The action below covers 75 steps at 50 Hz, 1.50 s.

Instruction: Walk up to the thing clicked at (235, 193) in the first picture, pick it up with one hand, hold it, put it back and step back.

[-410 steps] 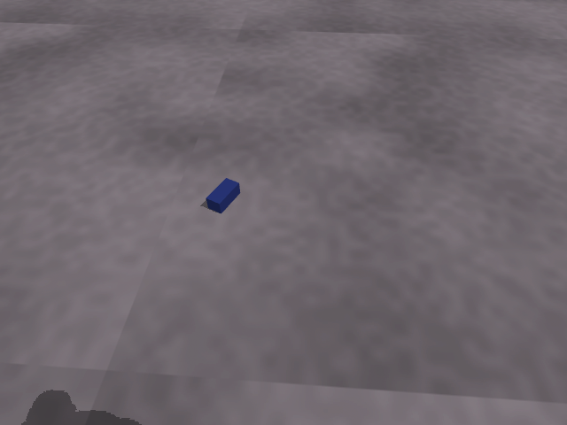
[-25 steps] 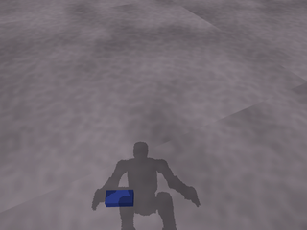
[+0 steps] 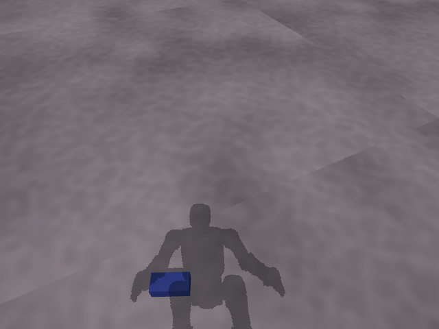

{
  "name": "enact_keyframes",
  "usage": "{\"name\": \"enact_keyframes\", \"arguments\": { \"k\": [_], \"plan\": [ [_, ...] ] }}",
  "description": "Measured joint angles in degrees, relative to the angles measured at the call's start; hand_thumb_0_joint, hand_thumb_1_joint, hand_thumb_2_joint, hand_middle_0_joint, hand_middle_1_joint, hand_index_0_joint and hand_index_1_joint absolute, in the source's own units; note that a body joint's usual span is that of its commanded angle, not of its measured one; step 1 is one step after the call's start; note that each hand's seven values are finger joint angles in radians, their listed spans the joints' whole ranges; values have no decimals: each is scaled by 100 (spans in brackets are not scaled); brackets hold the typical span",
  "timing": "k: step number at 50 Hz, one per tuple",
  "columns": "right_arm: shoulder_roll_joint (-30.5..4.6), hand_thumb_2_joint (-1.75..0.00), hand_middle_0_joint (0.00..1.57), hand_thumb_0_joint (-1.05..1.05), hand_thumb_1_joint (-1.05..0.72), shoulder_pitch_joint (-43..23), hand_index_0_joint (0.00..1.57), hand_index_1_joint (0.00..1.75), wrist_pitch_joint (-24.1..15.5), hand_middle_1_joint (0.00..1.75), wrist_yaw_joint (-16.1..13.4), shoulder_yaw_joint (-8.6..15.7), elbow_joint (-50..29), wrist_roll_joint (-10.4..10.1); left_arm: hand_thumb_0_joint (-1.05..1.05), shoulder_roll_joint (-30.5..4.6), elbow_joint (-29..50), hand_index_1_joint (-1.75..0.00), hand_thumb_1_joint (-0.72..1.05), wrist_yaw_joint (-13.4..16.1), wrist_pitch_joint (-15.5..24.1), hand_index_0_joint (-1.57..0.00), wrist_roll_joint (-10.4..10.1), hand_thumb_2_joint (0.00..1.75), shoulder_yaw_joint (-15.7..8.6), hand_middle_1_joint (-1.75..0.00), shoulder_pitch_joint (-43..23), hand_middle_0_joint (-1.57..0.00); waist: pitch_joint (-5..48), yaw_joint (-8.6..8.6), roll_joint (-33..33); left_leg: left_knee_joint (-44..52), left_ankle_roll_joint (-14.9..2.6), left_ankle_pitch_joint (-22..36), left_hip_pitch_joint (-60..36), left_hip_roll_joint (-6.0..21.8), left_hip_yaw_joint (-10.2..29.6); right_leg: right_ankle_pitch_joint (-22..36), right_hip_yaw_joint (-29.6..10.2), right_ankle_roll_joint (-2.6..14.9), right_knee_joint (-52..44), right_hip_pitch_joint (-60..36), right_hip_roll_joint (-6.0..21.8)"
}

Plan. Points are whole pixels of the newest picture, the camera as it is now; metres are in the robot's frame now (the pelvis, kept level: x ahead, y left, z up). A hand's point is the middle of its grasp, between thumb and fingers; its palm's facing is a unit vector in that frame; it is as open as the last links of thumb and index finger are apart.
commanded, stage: stand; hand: left
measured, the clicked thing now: (170, 284) +0.47 +0.20 -0.75
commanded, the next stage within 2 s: walk up in 0.22 s
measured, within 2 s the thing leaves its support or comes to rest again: neither
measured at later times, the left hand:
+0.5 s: hand out of the picture +0.07 +0.25 -0.16, palm faces -0.02 -0.94 -0.34, open 7.4 cm
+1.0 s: hand out of the picture +0.15 +0.24 -0.16, palm faces -0.05 -0.94 -0.35, open 7.4 cm
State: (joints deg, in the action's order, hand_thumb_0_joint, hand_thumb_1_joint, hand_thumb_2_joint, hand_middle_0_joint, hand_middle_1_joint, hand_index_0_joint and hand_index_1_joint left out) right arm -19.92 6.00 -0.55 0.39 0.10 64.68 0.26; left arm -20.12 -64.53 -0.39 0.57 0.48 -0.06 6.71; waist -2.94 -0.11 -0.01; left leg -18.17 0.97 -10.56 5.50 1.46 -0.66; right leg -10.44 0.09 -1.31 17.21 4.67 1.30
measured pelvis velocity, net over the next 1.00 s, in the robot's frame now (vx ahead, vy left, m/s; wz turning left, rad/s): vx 0.04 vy -0.01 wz -0.04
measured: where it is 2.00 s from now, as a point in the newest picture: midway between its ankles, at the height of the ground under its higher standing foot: outside the picture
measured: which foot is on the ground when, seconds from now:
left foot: down 0.00-1.00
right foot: down 0.00-1.00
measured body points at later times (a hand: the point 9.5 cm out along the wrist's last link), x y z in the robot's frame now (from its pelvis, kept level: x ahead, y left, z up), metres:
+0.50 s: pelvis +0.02 -0.01 -0.01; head +0.03 -0.01 +0.44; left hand +0.08 +0.30 -0.14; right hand +0.08 -0.32 -0.14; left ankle -0.01 +0.13 -0.75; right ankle -0.01 -0.13 -0.75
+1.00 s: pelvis +0.04 -0.01 -0.02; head +0.05 -0.01 +0.43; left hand +0.15 +0.28 -0.14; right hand +0.11 -0.33 -0.14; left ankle +0.00 +0.12 -0.74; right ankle -0.01 -0.13 -0.75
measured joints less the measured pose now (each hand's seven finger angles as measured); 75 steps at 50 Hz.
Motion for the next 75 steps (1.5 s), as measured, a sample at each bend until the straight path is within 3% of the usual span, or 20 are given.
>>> {"name": "enact_keyframes", "arguments": {
  "k": [12,19,26,45,48,52,54,55,56,59,61,65,67,68,75],
  "plan": [
    [1,-90,20,0,-90,56,21,30,-13,30,9,14,-15,22,0,-9,30,-30,91,-22,-14,-20,6,90,-21,-30,27,-20,-1,5,23,-15,-14,-6,21,-12,-14,-7,-14,-6,27,31,13],
    [18,-90,20,0,-90,337,21,30,-56,30,32,143,-179,114,0,-80,143,-30,91,-94,-63,-20,66,90,-163,-30,271,-20,94,42,84,-309,-11,-287,24,0,-64,-380,-69,52,545,161,2],
    [-76,-90,20,1,-90,425,21,30,-63,30,4,178,-381,67,0,-18,278,-30,91,-78,-43,-20,36,90,-183,-30,428,-20,0,24,-46,-560,66,-533,27,114,-52,-554,-58,114,653,105,-107],
    [-37,-90,20,0,-90,248,21,30,-30,30,-43,238,-853,14,0,-115,769,-30,91,-17,-85,-20,-10,90,-197,-30,44,-20,-161,-6,116,-1263,95,-1075,78,192,-191,-1124,-189,182,1527,303,-176],
    [-98,-90,20,0,-90,262,21,30,26,30,-57,259,-861,7,0,-90,844,-30,91,-27,-35,-20,-1,90,-188,-30,44,-20,-210,-54,30,-1625,-9,-1124,256,249,-139,-1140,-139,214,1540,296,-229],
    [-176,-90,20,1,-90,293,21,30,89,30,-53,264,-863,11,0,-18,982,-30,91,-33,17,-20,74,90,-161,-30,187,-21,-275,3,20,-2363,-202,-2102,663,17,-56,-1082,-190,221,1423,245,-136],
    [-182,-90,20,1,-90,308,21,30,16,30,-36,260,-894,7,0,-24,1020,-30,91,-30,-8,-20,92,90,-140,-30,267,-21,-346,24,24,-1868,-239,-1713,666,-26,-85,-1032,-223,152,1340,211,-105],
    [-177,-90,20,1,-90,333,21,30,-55,30,-33,265,-917,22,0,-46,1023,-30,91,-30,-44,-20,71,90,-133,-30,296,-21,-375,20,30,-1405,-226,-899,586,-25,-101,-1057,-235,114,1407,239,-99],
    [-136,-90,20,1,-90,336,21,30,-126,30,-42,281,-909,56,0,-84,989,-30,91,-23,-94,-20,26,90,-141,-30,293,-21,-429,39,99,-1247,-157,-439,520,-54,-164,-1074,-293,107,1641,337,-65],
    [20,-90,20,0,-90,413,21,30,-209,30,-53,242,-864,86,0,-172,842,-30,91,25,-276,-20,-67,90,-176,-30,241,-21,-472,23,225,-1116,-145,-524,395,-58,-209,-1827,-474,189,2438,686,-196],
    [90,-90,20,0,-90,460,21,30,-202,30,-64,193,-812,93,0,-216,779,-30,91,22,-309,-20,-98,90,-201,-30,201,-20,-477,38,253,-981,-128,-507,308,-9,-213,-2036,-474,241,2619,824,-249],
    [95,-90,20,1,-90,419,21,30,-138,30,-79,134,-754,70,0,-228,694,-30,91,-19,-249,-20,-93,90,-225,-30,122,-20,-543,49,211,-977,-68,-504,283,66,-230,-1446,-260,268,1878,773,-93],
    [73,-90,20,1,-90,354,21,30,-70,30,-77,130,-745,12,0,-229,625,-30,91,-18,-202,-20,-68,90,-236,-30,96,-20,-575,44,200,-1158,-18,-599,327,72,-246,-492,-196,218,1277,605,-23],
    [47,-90,20,1,-90,302,21,30,-24,30,-80,136,-724,-24,0,-190,563,-30,91,-7,-188,-20,-50,90,-241,-30,65,-20,-613,7,116,-1246,12,-643,330,124,-197,-321,-144,145,1223,544,-62],
    [-26,-90,20,1,-90,174,21,30,48,30,-27,129,-434,-58,0,85,340,-30,91,-71,-178,-20,-54,90,-111,-30,-37,-20,-311,-43,-85,-671,72,-348,130,90,-77,-283,-56,85,867,403,-55]
  ]
}}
